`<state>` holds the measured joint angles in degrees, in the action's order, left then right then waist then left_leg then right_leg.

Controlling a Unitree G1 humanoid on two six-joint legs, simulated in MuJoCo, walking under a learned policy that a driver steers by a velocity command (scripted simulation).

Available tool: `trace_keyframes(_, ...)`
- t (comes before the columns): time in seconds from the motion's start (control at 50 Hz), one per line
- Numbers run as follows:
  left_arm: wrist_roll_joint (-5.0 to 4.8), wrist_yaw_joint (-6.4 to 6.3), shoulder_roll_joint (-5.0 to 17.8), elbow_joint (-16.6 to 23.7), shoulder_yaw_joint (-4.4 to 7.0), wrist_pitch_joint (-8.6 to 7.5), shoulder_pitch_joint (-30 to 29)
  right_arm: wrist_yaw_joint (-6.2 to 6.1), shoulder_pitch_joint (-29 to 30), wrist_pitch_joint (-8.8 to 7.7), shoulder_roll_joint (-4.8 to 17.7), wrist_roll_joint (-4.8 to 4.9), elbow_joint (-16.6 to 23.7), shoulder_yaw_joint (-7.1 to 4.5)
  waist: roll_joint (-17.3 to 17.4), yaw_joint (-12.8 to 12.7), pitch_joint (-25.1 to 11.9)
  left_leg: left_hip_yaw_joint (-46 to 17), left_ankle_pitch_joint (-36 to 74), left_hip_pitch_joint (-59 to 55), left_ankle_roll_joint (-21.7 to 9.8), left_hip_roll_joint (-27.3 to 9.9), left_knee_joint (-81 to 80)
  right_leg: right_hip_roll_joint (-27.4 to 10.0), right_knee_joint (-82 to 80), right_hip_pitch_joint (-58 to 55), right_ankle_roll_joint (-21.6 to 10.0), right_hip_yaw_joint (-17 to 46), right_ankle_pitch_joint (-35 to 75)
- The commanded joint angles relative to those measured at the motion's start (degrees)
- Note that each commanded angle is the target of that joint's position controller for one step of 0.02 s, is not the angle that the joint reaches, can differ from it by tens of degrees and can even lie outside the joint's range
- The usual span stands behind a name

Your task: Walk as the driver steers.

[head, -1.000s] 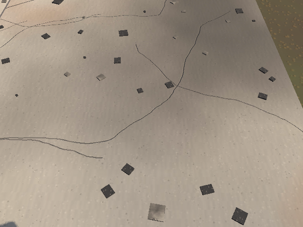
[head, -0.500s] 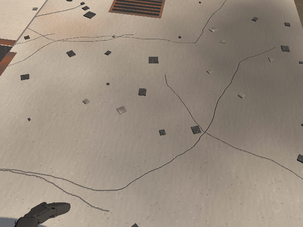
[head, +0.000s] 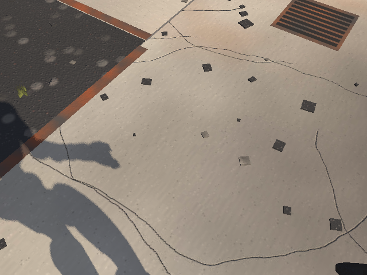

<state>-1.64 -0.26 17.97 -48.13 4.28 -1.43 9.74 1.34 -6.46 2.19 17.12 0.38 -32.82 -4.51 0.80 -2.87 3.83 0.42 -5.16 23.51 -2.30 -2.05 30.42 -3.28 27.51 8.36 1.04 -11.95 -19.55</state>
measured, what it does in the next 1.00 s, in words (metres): steps on the spot, turning right: right foot, then left foot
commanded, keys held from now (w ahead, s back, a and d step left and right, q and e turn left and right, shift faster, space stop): e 1.00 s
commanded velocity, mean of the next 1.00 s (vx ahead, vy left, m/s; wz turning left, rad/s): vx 0.02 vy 0.00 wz -0.39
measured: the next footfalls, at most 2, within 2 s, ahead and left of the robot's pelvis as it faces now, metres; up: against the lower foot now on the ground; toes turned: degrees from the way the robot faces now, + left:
right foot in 0.40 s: +0.04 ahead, -0.12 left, +0.00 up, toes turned -13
left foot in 0.94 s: +0.14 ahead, +0.08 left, +0.00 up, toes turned -33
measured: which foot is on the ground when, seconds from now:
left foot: down 0.00-0.40, up 0.42-0.92, down 0.94-1.00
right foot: down 0.00-0.00, up 0.02-0.38, down 0.40-0.94, up 0.96-1.00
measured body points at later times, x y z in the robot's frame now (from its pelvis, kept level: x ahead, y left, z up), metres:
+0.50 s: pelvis +0.02 -0.03 +0.00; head +0.04 -0.07 +0.45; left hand +0.15 +0.24 -0.10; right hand +0.15 -0.34 -0.11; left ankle +0.05 +0.11 -0.67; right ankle +0.00 -0.11 -0.73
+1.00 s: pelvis +0.04 -0.01 +0.01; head +0.08 -0.01 +0.45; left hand +0.32 +0.18 -0.10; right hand +0.03 -0.33 -0.09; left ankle +0.11 +0.10 -0.73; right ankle -0.02 -0.10 -0.70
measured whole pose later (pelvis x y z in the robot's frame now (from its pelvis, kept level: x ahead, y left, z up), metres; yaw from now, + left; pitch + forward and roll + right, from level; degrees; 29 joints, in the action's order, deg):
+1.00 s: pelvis +0.04 -0.01 +0.01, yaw -30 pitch +1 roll +1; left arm -1.1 -1.7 19.7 -41.3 4.5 2.5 7.7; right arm -1.0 -6.7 -1.3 17.0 -0.9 -46.8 -5.1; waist -2.6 -1.0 2.6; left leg -3.0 -12.9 14.5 -0.5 2.2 26.5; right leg 7.1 46.3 22.1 0.1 11.7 -28.2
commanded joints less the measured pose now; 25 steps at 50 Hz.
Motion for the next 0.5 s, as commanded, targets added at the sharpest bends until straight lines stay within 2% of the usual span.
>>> trace_keyframes(0.02, 3.43, 1.1, 2.1, 3.4, -1.19, -1.29, 1.5, -2.16, -9.6, -1.07, 12.7, -2.45, 2.8, -3.13, 13.6, 4.0, -17.1, -20.1, 48.2, -33.7, -10.8, -16.7, -3.5, -1.9, 24.0, 17.2, 0.1, 2.7, -1.6)
trace_keyframes(0.04, 2.69, 1.71, 1.3, 2.1, -1.99, -0.79, 3.8, -2.1, -7.4, -1.63, 5.7, -2.67, 2.6, -0.34, 12.5, 3.6, -24.4, -25.1, 44.9, -31.3, -19.5, -23.6, -4.6, -1.5, 30.6, 18.0, 2.3, 11.9, -21.5)
trace_keyframes(0.06, 0.81, 1.9, 5.5, 1.4, -0.79, 0.05, 1.5, -1.33, -6.2, -2.12, 2.7, -2.19, 1.4, 0.62, 6.9, 4.5, -21.0, -19.9, 37.9, -26.8, -17.9, -19.5, -5.9, -2.8, 31.9, 17.6, 3.1, 14.6, -21.3)
trace_keyframes(0.08, 0.09, 1.69, 5.3, 1.7, -0.7, 0.55, -0.2, -1.04, -4.2, -2.59, 2.9, -2.04, 0.0, 0.66, 6.6, 3.7, -16.4, -15.4, 32.1, -24.7, -14.4, -15.8, -6.3, -3.1, 30.5, 19.8, 3.1, 14.7, -20.6)
trace_keyframes(0.1, 0.38, 0.96, 5.2, 0.8, -0.63, 1.15, -0.5, -1.01, -1.5, -2.75, 4.3, -2.02, -0.6, 0.32, 5.2, 3.0, -13.6, -12.7, 27.1, -21.5, -12.0, -14.0, -7.6, -3.4, 27.6, 19.6, 3.4, 14.8, -17.9)
trace_keyframes(0.12, 0.96, 0.24, 5.9, 0.2, -0.35, 1.92, 0.3, -1.25, 0.7, -2.91, 4.9, -2.04, -1.1, 0.1, 6.0, 2.0, -12.0, -10.3, 25.8, -16.6, -11.0, -13.3, -8.8, -3.0, 26.0, 16.0, 4.3, 14.6, -13.9)
trace_keyframes(0.14, 0.98, -0.12, 5.8, -0.6, -0.29, 2.5, 2.0, -1.55, 2.2, -2.89, 5.8, -2.36, -1.5, -0.17, 6.5, 0.9, -11.1, -7.9, 25.2, -12.7, -10.7, -12.4, -9.6, -1.9, 25.3, 12.7, 5.0, 13.4, -10.8)
trace_keyframes(0.2, 0.59, -0.91, 6.0, -0.3, 0.15, 3.46, 2.5, -2.82, 3.2, -2.33, 7.2, -1.94, -2.6, -1.11, 7.2, 1.5, -10.3, -5.8, 17.4, -11.5, -11.7, -13.2, -10.9, -0.7, 25.7, 12.3, 5.0, 11.0, -7.2)
trace_keyframes(0.3, 0.73, -0.77, 4.3, 2.1, 0.27, 4.36, -0.1, -4.07, 3.7, -1.44, 6.2, -1.55, -5.0, -1.4, 7.2, 2.8, -8.3, -5.2, 6.4, -11.9, -11.7, -15.8, -12.0, -1.4, 22.4, 13.2, 2.4, 9.9, -6.2)
trace_keyframes(0.34, 0.86, -0.15, 4.2, 2.3, 0.45, 4.35, 1.1, -4.22, 4.8, -1.14, 6.5, -0.94, -5.7, -1.64, 7.4, 1.8, -8.6, -4.1, 7.1, -12.3, -10.4, -16.1, -10.4, -0.9, 17.8, 10.8, 1.1, 8.7, -4.3)
trace_keyframes(0.38, 1.2, 0.64, 4.0, 1.0, 0.78, 4.24, 5.5, -4.43, 6.5, -0.66, 6.5, 0.53, -6.4, -1.84, 6.5, -0.9, -8.7, -0.9, 5.2, -10.6, -6.9, -14.4, -5.5, 1.0, 6.5, 4.8, -1.5, 6.6, 3.6)
trace_keyframes(0.4, 1.85, 0.8, 5.5, 0.8, 1.26, 4.08, 6.8, -4.41, 4.1, -0.42, 5.1, 1.15, -7.8, -1.81, 1.9, -0.8, -7.0, 2.6, -2.2, -7.5, -2.5, -11.1, 1.1, 0.7, -1.4, 2.2, -4.0, 10.5, 10.4)
trace_keyframes(0.42, 2.04, -0.19, 12.4, 2.2, 2.8, 3.7, 6.5, -4.19, 2.0, -0.26, 2.2, -0.74, -7.2, -1.22, -15.3, 2.1, -5.3, 9.2, -18.2, 5.0, 4.2, -3.2, 17.5, -12.7, -7.2, -2.7, -9.8, 30.6, 28.0)
trace_keyframes(0.44, 3.68, 0.18, 15.3, 3.7, 2.88, 2.72, 6.3, -4.59, 9.0, -0.59, 2.6, -1.07, -4.3, -1.18, -18.5, -0.8, -4.3, 2.1, -34.7, 13.7, 5.9, 4.4, 28.9, -20.0, -10.6, -0.5, -20.1, 42.4, 36.1)
trace_keyframes(0.46, 4.76, 0.53, 14.4, 4.2, 2.77, 1.38, 5.5, -4.76, 10.2, -0.72, 4.0, -0.61, -4.3, -1.64, -12.7, -1.1, -5.4, -3.0, -33.3, 14.7, 5.2, 3.3, 35.4, -18.7, -11.5, 0.1, -21.0, 41.1, 30.2)
trace_keyframes(0.48, 3.76, 0.33, 12.8, 4.7, 2.54, 0.5, 2.8, -4.83, 9.0, -0.73, 5.1, -0.1, -5.3, -2.18, -9.8, 0.7, -4.6, -4.6, -27.6, 15.5, 4.4, 1.9, 36.5, -15.1, -10.6, -0.8, -17.6, 36.2, 26.3)
trace_keyframes(0.5, 2.23, -0.14, 11.0, 5.2, 2.23, 0.42, 0.2, -5.14, 7.3, -0.66, 5.5, -0.4, -6.9, -2.62, -7.0, 2.0, -4.6, -4.9, -23.1, 15.8, 4.5, 1.2, 35.5, -12.5, -9.6, -1.6, -14.4, 32.8, 24.0)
